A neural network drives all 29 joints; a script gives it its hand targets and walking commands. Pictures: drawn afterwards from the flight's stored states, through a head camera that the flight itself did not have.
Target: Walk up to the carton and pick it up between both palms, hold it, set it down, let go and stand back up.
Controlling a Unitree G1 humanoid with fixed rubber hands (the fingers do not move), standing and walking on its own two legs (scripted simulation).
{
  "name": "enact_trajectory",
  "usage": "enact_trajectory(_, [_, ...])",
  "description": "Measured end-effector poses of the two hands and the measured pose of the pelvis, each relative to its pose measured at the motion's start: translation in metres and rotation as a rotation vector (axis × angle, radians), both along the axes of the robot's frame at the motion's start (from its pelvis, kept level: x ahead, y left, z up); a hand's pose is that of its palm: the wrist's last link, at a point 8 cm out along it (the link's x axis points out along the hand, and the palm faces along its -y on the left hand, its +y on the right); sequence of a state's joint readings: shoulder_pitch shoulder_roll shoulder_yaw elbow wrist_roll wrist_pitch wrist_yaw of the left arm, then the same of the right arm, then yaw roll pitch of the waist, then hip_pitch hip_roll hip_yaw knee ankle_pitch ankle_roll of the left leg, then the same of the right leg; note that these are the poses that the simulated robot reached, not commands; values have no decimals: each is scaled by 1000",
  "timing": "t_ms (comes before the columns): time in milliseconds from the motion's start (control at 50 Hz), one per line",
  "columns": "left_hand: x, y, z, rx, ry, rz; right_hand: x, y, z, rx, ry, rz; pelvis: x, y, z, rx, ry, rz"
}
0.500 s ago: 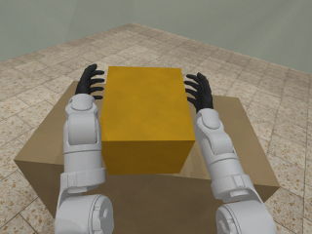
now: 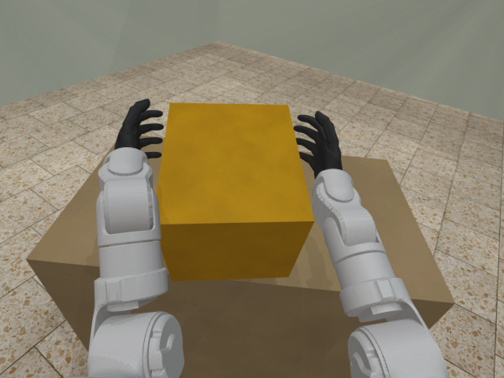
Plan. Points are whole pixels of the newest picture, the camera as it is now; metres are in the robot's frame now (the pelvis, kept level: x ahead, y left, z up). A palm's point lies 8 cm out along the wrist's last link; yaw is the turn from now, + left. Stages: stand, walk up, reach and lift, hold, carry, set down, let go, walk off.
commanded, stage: hold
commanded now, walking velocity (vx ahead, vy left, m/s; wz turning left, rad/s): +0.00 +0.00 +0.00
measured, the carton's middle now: (230, 192) +0.38 +0.01 +0.14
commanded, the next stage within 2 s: none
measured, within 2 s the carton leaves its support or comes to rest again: neither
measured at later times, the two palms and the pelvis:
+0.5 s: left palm (131, 153) +0.36 +0.15 +0.23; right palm (326, 166) +0.36 -0.13 +0.21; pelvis +0.00 +0.00 +0.00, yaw +0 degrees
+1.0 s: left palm (131, 151) +0.36 +0.15 +0.23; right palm (326, 165) +0.36 -0.13 +0.21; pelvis +0.00 +0.00 +0.00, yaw +0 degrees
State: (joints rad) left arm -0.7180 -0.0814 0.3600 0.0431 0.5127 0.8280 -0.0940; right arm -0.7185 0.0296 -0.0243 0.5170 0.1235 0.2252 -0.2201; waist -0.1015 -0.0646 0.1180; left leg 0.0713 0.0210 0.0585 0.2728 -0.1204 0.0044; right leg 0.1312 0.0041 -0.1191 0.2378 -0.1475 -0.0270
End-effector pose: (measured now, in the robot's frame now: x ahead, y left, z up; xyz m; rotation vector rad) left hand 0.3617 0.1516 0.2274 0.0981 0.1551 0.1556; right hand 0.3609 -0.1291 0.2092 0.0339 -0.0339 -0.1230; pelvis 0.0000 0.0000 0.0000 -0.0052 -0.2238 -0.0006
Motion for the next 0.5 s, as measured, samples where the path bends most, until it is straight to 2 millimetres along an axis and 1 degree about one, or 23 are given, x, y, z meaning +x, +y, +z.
enact_trajectory(500, [-1, -1, 1, -1, -8, 2, 0, -1, 1, 9, -1, 1, 3, -2, 0, 1, -3, 1])
